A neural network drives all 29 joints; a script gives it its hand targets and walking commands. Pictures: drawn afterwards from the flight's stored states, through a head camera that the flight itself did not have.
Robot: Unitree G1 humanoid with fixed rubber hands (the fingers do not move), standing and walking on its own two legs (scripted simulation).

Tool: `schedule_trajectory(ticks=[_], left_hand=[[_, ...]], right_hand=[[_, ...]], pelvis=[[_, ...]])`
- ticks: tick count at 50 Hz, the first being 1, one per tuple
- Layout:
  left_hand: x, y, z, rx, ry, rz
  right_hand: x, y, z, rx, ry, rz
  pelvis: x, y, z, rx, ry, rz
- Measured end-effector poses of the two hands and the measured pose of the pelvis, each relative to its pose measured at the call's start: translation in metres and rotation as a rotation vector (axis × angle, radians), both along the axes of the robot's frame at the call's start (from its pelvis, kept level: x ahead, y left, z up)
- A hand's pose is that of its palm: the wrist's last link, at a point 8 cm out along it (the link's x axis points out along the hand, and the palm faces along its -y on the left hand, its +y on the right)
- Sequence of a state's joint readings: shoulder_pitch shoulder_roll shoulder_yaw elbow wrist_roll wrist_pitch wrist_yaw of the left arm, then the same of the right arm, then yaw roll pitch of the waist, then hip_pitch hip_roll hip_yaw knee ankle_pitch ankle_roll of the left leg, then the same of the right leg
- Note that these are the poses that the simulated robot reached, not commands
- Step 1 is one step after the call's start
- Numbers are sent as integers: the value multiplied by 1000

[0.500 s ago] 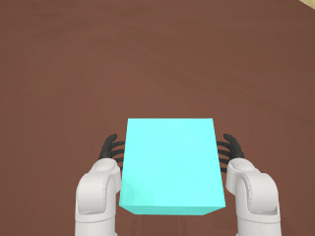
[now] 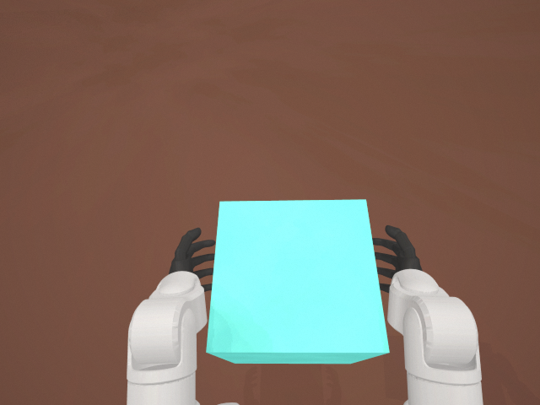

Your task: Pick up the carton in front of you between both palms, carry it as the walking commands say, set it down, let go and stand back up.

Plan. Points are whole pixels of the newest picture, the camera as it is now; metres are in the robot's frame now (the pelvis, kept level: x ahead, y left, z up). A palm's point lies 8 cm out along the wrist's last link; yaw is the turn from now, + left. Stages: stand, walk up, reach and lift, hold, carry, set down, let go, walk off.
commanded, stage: carry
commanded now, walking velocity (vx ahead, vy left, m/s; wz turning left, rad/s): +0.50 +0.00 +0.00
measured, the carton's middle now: (292, 291) +0.30 +0.01 -0.03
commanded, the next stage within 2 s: none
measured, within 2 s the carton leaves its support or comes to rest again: neither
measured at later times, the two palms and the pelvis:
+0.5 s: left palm (202, 126) +0.61 +0.18 +0.08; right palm (349, 126) +0.59 -0.11 +0.08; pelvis +0.33 +0.05 +0.00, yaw -4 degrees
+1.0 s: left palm (240, 53) +0.92 +0.13 +0.08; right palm (350, 50) +0.92 -0.16 +0.07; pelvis +0.65 -0.02 +0.00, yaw +0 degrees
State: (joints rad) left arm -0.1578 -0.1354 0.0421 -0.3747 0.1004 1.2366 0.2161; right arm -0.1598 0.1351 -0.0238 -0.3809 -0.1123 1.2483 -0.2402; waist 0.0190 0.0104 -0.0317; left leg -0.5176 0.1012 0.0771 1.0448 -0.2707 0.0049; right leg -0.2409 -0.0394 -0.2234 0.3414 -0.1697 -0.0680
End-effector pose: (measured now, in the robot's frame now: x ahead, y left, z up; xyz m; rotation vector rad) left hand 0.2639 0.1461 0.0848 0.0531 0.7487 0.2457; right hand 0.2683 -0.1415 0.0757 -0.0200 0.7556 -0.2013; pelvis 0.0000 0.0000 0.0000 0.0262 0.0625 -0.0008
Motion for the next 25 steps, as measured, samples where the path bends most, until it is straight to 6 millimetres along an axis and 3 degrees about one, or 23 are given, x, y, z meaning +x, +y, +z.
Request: schedule_trajectory(ticks=[9, 16, 20, 25], left_hand=[[125, 2, 22, -19, -120, -48], [237, 27, -7, -52, -111, -52], [284, 33, -16, -48, -10, -65], [345, 33, -6, -45, -10, -88]], right_hand=[[115, 2, 25, -4, -122, -52], [220, 28, 9, -42, -112, -59], [262, 34, -1, -43, -9, -72], [317, 33, 8, -39, -9, -93]], pelvis=[[122, 13, -3, -8, 4, -17], [233, 40, -30, -7, -20, -48], [274, 50, -15, -24, -8, -71], [329, 54, -1, -44, 6, -66]])
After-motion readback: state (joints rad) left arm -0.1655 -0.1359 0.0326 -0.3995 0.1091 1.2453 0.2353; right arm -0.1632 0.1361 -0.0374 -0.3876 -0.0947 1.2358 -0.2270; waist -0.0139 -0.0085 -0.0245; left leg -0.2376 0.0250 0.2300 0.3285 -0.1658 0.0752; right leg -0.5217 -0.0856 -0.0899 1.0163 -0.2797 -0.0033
